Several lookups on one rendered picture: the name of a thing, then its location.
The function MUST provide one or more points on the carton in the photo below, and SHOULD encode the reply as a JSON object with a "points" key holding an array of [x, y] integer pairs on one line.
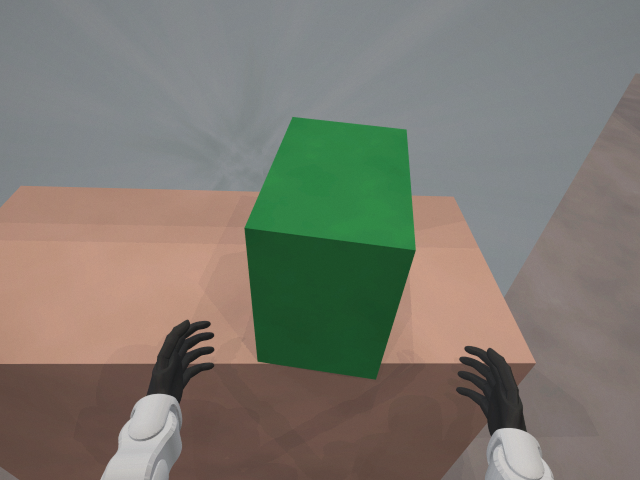
{"points": [[330, 242]]}

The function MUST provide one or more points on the right robot forearm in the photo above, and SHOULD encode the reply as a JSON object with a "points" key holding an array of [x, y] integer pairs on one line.
{"points": [[514, 454]]}

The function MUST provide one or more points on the left robot hand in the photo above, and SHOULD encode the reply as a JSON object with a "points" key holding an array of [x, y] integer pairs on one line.
{"points": [[170, 374]]}

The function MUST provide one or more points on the right robot hand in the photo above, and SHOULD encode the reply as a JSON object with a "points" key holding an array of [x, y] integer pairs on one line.
{"points": [[501, 404]]}

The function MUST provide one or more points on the left robot forearm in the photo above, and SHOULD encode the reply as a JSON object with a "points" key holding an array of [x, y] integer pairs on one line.
{"points": [[149, 443]]}

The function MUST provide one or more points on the pedestal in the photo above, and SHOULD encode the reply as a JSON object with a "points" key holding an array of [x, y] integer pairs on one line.
{"points": [[92, 280]]}

